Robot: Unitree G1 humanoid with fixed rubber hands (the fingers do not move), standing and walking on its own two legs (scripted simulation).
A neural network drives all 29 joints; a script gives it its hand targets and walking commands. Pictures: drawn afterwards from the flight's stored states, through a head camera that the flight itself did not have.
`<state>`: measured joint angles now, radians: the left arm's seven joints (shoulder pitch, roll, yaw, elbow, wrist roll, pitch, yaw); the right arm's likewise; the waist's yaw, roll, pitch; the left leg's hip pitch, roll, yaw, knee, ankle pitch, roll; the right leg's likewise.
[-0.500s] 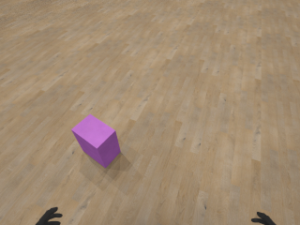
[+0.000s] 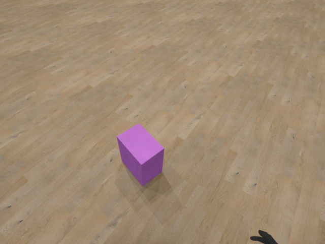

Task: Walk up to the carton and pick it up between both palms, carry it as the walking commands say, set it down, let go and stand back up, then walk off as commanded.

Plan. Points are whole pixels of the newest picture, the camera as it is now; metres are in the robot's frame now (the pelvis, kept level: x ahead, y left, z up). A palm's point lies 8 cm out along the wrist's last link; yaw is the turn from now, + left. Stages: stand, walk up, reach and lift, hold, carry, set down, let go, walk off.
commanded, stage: walk up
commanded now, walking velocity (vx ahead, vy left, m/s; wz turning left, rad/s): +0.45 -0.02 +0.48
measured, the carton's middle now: (140, 155) +0.70 +0.15 -0.61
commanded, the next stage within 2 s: none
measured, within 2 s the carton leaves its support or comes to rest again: neither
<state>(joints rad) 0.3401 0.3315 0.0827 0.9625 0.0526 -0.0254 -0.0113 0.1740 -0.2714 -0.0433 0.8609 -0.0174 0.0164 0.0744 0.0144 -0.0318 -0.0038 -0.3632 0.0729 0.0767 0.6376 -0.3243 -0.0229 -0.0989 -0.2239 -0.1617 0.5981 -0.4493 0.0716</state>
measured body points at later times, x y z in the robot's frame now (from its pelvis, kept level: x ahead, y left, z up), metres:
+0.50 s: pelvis +0.21 -0.01 +0.01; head +0.25 -0.01 +0.45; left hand +0.34 +0.26 -0.11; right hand +0.21 -0.27 -0.14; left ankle +0.05 +0.12 -0.71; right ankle +0.32 -0.10 -0.72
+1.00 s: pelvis +0.22 +0.06 +0.00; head +0.24 +0.08 +0.45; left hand +0.20 +0.36 -0.13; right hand +0.42 -0.16 -0.11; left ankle +0.23 +0.21 -0.72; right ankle +0.32 -0.10 -0.71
